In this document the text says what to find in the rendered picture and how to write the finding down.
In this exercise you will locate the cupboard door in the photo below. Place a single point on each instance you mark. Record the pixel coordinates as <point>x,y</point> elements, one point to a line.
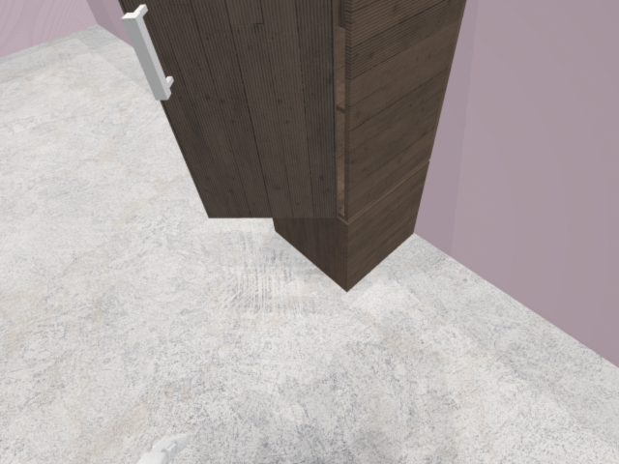
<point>253,104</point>

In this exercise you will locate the handle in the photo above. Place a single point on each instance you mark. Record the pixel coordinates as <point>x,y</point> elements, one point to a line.
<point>146,53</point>

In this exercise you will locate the robot left hand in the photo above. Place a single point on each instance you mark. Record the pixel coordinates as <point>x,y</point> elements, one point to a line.
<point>165,450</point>

